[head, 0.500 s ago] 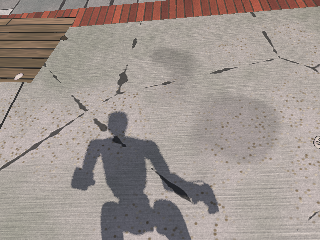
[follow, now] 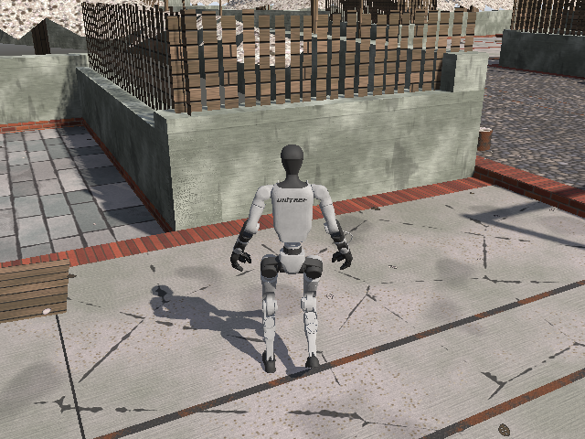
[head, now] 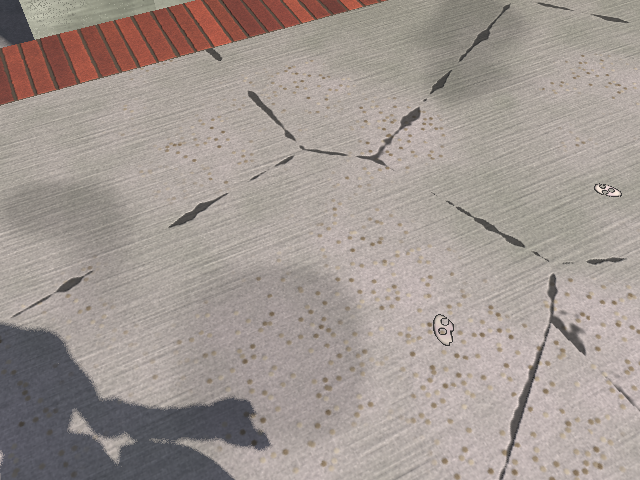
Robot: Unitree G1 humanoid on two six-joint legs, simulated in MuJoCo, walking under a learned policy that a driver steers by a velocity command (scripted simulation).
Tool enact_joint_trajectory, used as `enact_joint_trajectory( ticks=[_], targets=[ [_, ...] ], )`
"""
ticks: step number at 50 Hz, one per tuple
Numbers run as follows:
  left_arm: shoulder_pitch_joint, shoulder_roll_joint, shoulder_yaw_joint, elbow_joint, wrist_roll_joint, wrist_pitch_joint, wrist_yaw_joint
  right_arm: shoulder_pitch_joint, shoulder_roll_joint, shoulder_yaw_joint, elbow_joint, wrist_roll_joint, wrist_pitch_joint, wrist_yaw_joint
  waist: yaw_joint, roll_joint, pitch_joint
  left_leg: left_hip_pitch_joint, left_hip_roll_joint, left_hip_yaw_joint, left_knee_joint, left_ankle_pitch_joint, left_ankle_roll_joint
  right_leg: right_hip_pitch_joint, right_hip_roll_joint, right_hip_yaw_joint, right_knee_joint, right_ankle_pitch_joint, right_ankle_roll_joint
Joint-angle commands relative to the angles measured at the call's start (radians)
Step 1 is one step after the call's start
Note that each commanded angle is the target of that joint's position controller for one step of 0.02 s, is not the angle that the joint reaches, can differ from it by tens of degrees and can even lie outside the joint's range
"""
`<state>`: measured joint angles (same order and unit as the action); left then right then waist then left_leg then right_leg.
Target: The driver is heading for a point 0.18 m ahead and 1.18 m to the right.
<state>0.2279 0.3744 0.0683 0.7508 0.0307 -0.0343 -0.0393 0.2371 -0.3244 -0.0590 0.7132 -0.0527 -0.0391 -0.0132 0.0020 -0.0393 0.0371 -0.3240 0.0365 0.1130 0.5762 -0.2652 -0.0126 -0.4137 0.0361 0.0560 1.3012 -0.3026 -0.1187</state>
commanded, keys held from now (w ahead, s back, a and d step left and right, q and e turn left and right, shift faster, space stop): w+e+shift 1.00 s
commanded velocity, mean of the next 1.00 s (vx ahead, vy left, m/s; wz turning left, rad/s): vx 0.99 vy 0.00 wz -1.00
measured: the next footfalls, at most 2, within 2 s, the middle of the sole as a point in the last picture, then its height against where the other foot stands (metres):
right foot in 0.32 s outside the picture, level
left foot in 0.74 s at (401, 291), level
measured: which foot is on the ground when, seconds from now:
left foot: down 0.00-0.32, up 0.34-0.72, down 0.74-1.00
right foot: up 0.00-0.30, down 0.32-0.72, up 0.74-1.00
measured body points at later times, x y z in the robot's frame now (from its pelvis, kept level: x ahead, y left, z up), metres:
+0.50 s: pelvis +0.44 -0.09 -0.01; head +0.48 -0.10 +0.44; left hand +0.60 +0.16 -0.14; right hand +0.49 -0.39 -0.09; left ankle +0.51 +0.08 -0.64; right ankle +0.43 -0.09 -0.73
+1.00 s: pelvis +0.86 -0.30 +0.00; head +0.87 -0.32 +0.45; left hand +1.22 -0.35 -0.05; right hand +0.59 -0.44 -0.12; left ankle +0.90 -0.14 -0.73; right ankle +0.84 -0.43 -0.64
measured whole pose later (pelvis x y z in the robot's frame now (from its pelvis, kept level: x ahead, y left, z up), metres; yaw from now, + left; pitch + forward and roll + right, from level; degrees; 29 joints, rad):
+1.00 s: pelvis +0.86 -0.30 +0.00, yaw -57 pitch +1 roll +3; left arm 0.03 0.37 0.05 0.64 0.04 0.00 -0.08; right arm 0.47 -0.34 -0.07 0.86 -0.03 -0.08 0.00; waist -0.06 -0.05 0.02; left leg 0.01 0.01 0.22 0.34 -0.35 -0.04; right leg -0.77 -0.04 -0.01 1.18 -0.14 -0.11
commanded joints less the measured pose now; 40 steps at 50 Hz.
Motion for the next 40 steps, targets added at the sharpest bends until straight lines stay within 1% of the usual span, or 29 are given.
enact_joint_trajectory(
  ticks=[1, 3, 6, 8, 10, 12, 13, 14, 15, 16, 17, 18, 19, 20, 21, 22, 23, 24, 25, 27, 29, 32, 34, 35, 36, 37, 38, 39, 40],
  targets=[
    [-0.078, -0.027, -0.026, -0.118, 0.011, 0.02, -0.038, 0.12, -0.047, -0.01, 0.024, 0.017, -0.038, 0.01, -0.025, 0.128, 0.009, 0.214, 0.282, -0.319, -0.392, -0.154, 0.084, -0.321, -0.136, 0.043, 0.011, 0.06, 0.015],
    [-0.143, -0.042, -0.036, -0.15, 0.01, 0.031, -0.047, 0.145, -0.041, -0.008, 0.052, 0.027, -0.057, 0.02, -0.017, 0.102, 0.034, 0.231, 0.279, -0.185, -0.41, 0.022, 0.075, -0.389, -0.145, 0.029, 0.002, 0.134, 0.017],
    [-0.244, -0.035, -0.044, -0.199, -0.003, 0.033, -0.057, 0.124, -0.05, -0.006, 0.066, 0.022, -0.075, 0.021, 0.011, 0.095, 0.083, 0.197, 0.231, 0.018, -0.456, 0.194, 0.057, -0.384, -0.135, -0.024, -0.156, 0.261, 0.014],
    [-0.311, -0.032, -0.051, -0.213, -0.002, 0.035, -0.07, 0.157, -0.074, -0.011, 0.086, 0.019, -0.078, 0.014, -0.002, 0.065, 0.114, 0.221, 0.202, 0.12, -0.492, 0.302, 0.047, -0.345, -0.115, -0.11, -0.301, 0.302, -0.008],
    [-0.378, -0.046, -0.061, -0.228, 0.003, 0.029, -0.078, 0.201, -0.096, -0.014, 0.109, 0.02, -0.074, 0.007, -0.012, 0.047, 0.152, 0.271, 0.198, 0.193, -0.478, 0.571, 0.034, -0.285, -0.085, -0.199, -0.449, 0.286, -0.044],
    [-0.338, -0.033, -0.054, -0.201, -0.002, 0.024, -0.064, 0.233, -0.139, -0.02, 0.112, 0.026, -0.059, -0.001, 0.018, 0.087, 0.083, 0.369, 0.2, 0.219, -0.36, 1.081, 0.028, -0.152, 0.007, -0.272, -0.509, 0.25, -0.078],
    [-0.256, -0.009, -0.043, -0.178, -0.005, 0.021, -0.053, 0.227, -0.178, -0.029, 0.109, 0.027, -0.044, -0.007, 0.072, 0.125, 0.024, 0.409, 0.224, 0.216, -0.239, 1.272, 0.029, -0.062, 0.041, -0.271, -0.52, 0.196, -0.093],
    [-0.101, 0.027, -0.024, -0.136, -0.01, 0.018, -0.039, 0.197, -0.215, -0.039, 0.098, 0.024, -0.024, -0.01, 0.155, 0.151, -0.061, 0.403, 0.246, 0.205, -0.041, 1.376, 0.039, 0.096, 0.072, -0.255, -0.515, 0.132, -0.11],
    [0.114, 0.075, 0.005, -0.072, -0.014, 0.016, -0.021, 0.148, -0.229, -0.043, 0.074, 0.023, -0.008, -0.009, 0.245, 0.162, -0.157, 0.316, 0.261, 0.176, 0.221, 1.362, 0.057, 0.331, 0.095, -0.217, -0.547, 0.071, -0.138],
    [0.256, 0.118, 0.041, -0.009, -0.017, 0.018, 0.005, 0.125, -0.201, -0.042, 0.062, 0.014, -0.001, -0.001, 0.277, 0.094, -0.209, 0.099, 0.208, 0.158, 0.557, 0.901, 0.041, 0.598, 0.081, -0.114, -0.628, 0.031, -0.163],
    [0.16, 0.198, 0.066, -0.017, -0.039, 0.03, 0.026, 0.11, -0.062, -0.012, 0.014, -0.002, -0.002, 0.017, 0.147, -0.159, -0.128, -0.215, 0.019, 0.138, 0.926, -0.166, 0.009, 0.654, -0.097, 0.201, -0.661, 0.07, -0.195],
    [0.134, 0.268, 0.073, -0.071, -0.001, 0.047, 0.02, 0.107, -0.085, -0.009, -0.113, 0.026, -0.026, 0.017, 0.093, -0.16, -0.305, -0.517, -0.062, -0.072, 1.106, -0.248, -0.024, 0.878, -0.252, 0.722, -0.886, -0.064, -0.376],
    [0.179, 0.231, 0.078, -0.064, -0.001, 0.046, 0.03, 0.019, -0.112, -0.004, -0.129, 0.024, -0.054, 0.017, 0.123, 0.008, -0.267, -0.565, -0.001, -0.179, 1.033, -0.157, -0.017, 0.817, -0.278, 0.788, -1.02, -0.129, -0.346],
    [0.155, 0.183, 0.07, -0.036, -0.007, 0.034, 0.038, 0.007, -0.104, 0.004, -0.119, 0.028, -0.066, 0.015, 0.076, 0.081, -0.118, -0.546, 0.037, -0.183, 0.919, -0.105, -0.013, 0.654, -0.255, 0.722, -1.055, -0.07, -0.315],
    [0.131, 0.153, 0.061, -0.021, -0.011, 0.015, 0.045, -0.019, -0.092, 0.01, -0.112, 0.013, -0.062, 0.01, 0.03, 0.138, -0.041, -0.48, 0.066, -0.182, 0.836, -0.115, -0.023, 0.498, -0.207, 0.629, -1.056, 0.047, -0.29],
    [0.079, 0.128, 0.05, -0.027, -0.012, -0.002, 0.052, 0.0, -0.083, 0.013, -0.092, -0.011, -0.044, 0.007, -0.016, 0.174, -0.023, -0.398, 0.089, -0.186, 0.776, -0.13, -0.032, 0.392, -0.141, 0.507, -1.05, 0.129, -0.256],
    [0.067, 0.106, 0.036, -0.03, -0.017, -0.017, 0.054, 0.041, -0.077, 0.016, -0.091, -0.02, -0.02, 0.01, -0.053, 0.127, -0.018, -0.343, 0.101, -0.185, 0.721, -0.149, -0.05, 0.294, -0.134, 0.481, -1.054, 0.196, -0.271],
    [0.076, 0.081, 0.027, -0.023, -0.024, -0.031, 0.048, 0.016, -0.075, 0.017, -0.094, -0.024, -0.002, 0.012, -0.057, 0.132, 0.006, -0.32, 0.115, -0.177, 0.66, -0.178, -0.066, 0.217, -0.107, 0.453, -1.063, 0.224, -0.27],
    [0.085, 0.08, 0.025, -0.019, -0.027, -0.042, 0.043, -0.04, -0.061, 0.022, -0.12, -0.021, 0.006, 0.016, -0.051, 0.126, 0.03, -0.298, 0.118, -0.164, 0.566, -0.173, -0.077, 0.143, -0.083, 0.424, -1.089, 0.204, -0.265],
    [0.096, 0.091, 0.03, -0.016, -0.017, -0.053, 0.038, -0.192, -0.028, 0.038, -0.178, -0.008, 0.004, 0.027, -0.013, 0.11, 0.077, -0.257, 0.102, -0.128, 0.377, 0.009, -0.084, 0.053, -0.029, 0.38, -1.133, 0.224, -0.236],
    [0.128, 0.1, 0.038, -0.001, -0.021, -0.058, 0.029, -0.259, -0.007, 0.049, -0.202, 0.01, -0.002, 0.035, 0.025, 0.069, 0.063, -0.169, 0.061, -0.112, 0.201, 0.246, -0.065, 0.056, 0.0, 0.346, -1.124, 0.377, -0.187],
    [0.178, 0.12, 0.047, 0.025, -0.037, -0.056, 0.025, -0.302, -0.029, 0.046, -0.219, 0.024, -0.006, 0.033, 0.066, 0.027, 0.023, -0.073, 0.008, -0.108, 0.054, 0.349, -0.028, 0.174, -0.033, 0.369, -1.087, 0.557, -0.142],
    [0.173, 0.144, 0.053, 0.031, -0.036, -0.051, 0.033, -0.23, -0.073, 0.029, -0.202, 0.025, -0.009, 0.021, 0.03, 0.018, -0.037, 0.067, -0.042, -0.115, -0.023, 0.275, -0.008, 0.259, -0.03, 0.371, -0.953, 0.783, -0.092],
    [0.16, 0.176, 0.059, 0.031, -0.029, -0.05, 0.032, -0.112, -0.123, 0.007, -0.172, 0.029, -0.013, 0.008, -0.032, 0.013, -0.12, 0.207, -0.065, -0.121, -0.013, 0.188, 0.003, 0.278, -0.027, 0.368, -0.793, 0.892, -0.065],
    [0.1, 0.204, 0.064, 0.021, -0.023, -0.054, 0.026, 0.093, -0.164, -0.016, -0.126, 0.033, -0.017, -0.009, -0.164, 0.013, -0.206, 0.431, -0.04, -0.126, -0.019, 0.125, 0.013, 0.195, -0.001, 0.346, -0.555, 0.877, -0.04],
    [0.06, 0.115, 0.04, -0.003, -0.017, -0.067, 0.024, 0.314, -0.235, -0.046, -0.083, 0.013, -0.021, -0.032, -0.253, 0.079, -0.318, 0.665, 0.115, -0.264, -0.01, -0.148, 0.038, 0.046, 0.057, 0.279, -0.232, 0.612, -0.025],
    [0.169, -0.064, -0.006, -0.046, -0.054, -0.063, 0.032, 0.302, -0.288, -0.051, -0.079, -0.034, -0.028, -0.03, -0.13, 0.37, -0.424, 0.849, 0.436, -0.766, -0.173, -0.396, 0.114, -0.237, 0.151, 0.171, 0.072, -0.239, 0.001],
    [0.139, 0.02, -0.012, -0.057, -0.036, -0.053, 0.042, 0.178, -0.245, -0.059, -0.096, -0.014, -0.019, -0.018, -0.102, 0.368, -0.382, 0.727, 0.439, -1.0, -0.31, -0.574, 0.144, -0.345, 0.075, 0.107, 0.138, -0.12, -0.012],
    [0.056, 0.069, 0.0, -0.044, -0.012, -0.037, 0.037, 0.072, -0.139, -0.037, -0.109, -0.004, -0.016, -0.014, -0.088, 0.227, -0.215, 0.561, 0.378, -0.814, -0.322, -0.572, 0.138, -0.357, 0.001, 0.079, 0.106, -0.01, -0.01]
  ],
)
